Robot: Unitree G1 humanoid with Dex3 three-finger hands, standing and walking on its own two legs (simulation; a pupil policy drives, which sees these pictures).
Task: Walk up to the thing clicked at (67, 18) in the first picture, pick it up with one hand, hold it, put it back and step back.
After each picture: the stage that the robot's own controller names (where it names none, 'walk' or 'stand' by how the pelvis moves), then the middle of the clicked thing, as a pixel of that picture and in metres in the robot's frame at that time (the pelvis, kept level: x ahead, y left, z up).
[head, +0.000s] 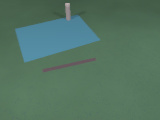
stand; (67, 11) +2.19 +0.18 -0.65
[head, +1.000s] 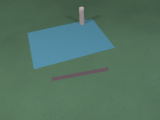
walk; (81, 16) +2.05 +0.15 -0.65
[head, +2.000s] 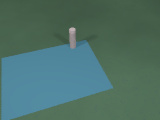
walk; (72, 38) +1.41 +0.18 -0.64
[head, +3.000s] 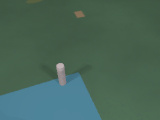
walk; (61, 74) +0.95 +0.23 -0.65
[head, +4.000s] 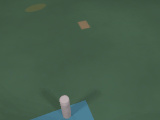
walk; (65, 107) +0.61 +0.17 -0.64
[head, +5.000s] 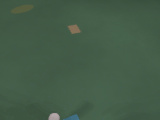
stand; out of the picture +0.47 +0.17 -0.64
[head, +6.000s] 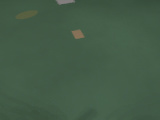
stand; out of the picture +0.44 +0.16 -0.65
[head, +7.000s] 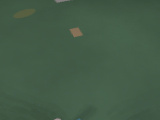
stand; out of the picture +0.44 +0.17 -0.66
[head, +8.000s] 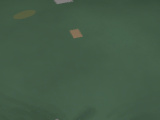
stand; out of the picture +0.44 +0.17 -0.66
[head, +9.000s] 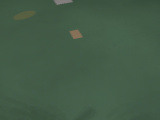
stand; out of the picture +0.44 +0.17 -0.66
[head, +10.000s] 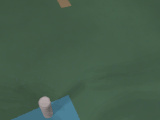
go down; (46, 108) +0.46 +0.19 -0.59
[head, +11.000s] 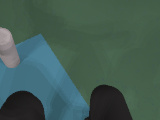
go down; (7, 51) +0.50 +0.26 -0.24
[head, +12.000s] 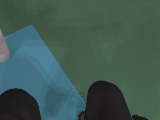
close in; out of the picture +0.49 +0.27 -0.23
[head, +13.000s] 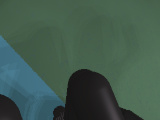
close in; out of the picture +0.47 +0.31 -0.16
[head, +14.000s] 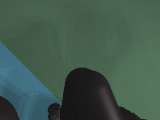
lift; out of the picture +0.46 +0.32 -0.16
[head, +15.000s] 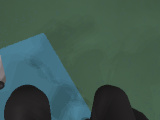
lift; out of the picture +0.34 +0.28 -0.06
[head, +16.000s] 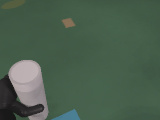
hold; (33, 96) +0.31 +0.16 +0.07
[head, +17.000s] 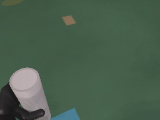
hold; (34, 101) +0.30 +0.16 +0.03
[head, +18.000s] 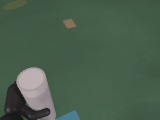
hold; (40, 100) +0.30 +0.14 +0.03
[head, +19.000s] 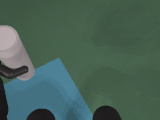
crouch; (16, 59) +0.43 +0.19 -0.03
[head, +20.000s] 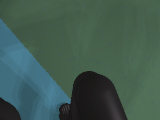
lower; out of the picture +0.46 +0.30 -0.15
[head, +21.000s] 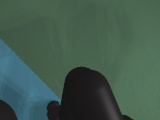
lower; out of the picture +0.45 +0.33 -0.17
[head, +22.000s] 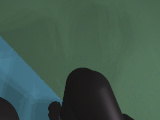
lower; out of the picture +0.45 +0.32 -0.17
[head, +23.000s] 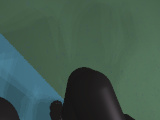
lower; out of the picture +0.44 +0.32 -0.17
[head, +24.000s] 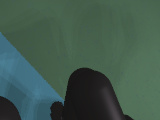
lower; out of the picture +0.45 +0.31 -0.17
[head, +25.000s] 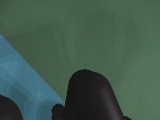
open; out of the picture +0.45 +0.29 -0.17
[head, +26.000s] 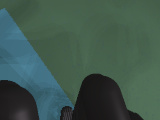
stand; out of the picture +0.45 +0.28 -0.19
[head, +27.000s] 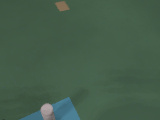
stand; (48, 116) +0.43 +0.17 -0.54
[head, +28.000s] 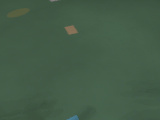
stand; out of the picture +0.43 +0.17 -0.60
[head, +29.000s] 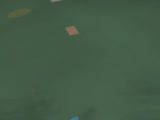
stand; out of the picture +0.42 +0.17 -0.60
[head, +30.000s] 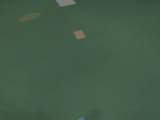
stand; out of the picture +0.45 +0.15 -0.65
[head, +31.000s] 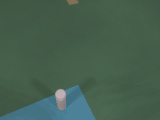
walk; (61, 100) +0.51 +0.10 -0.64
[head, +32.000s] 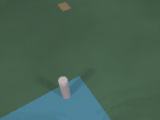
walk; (64, 88) +0.68 +0.18 -0.63
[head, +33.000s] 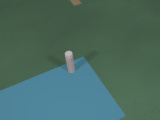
stand; (70, 62) +1.02 +0.18 -0.64
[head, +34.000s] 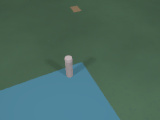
stand; (69, 66) +1.03 +0.14 -0.65
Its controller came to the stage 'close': yes
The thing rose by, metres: 0.67
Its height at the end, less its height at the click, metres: +0.00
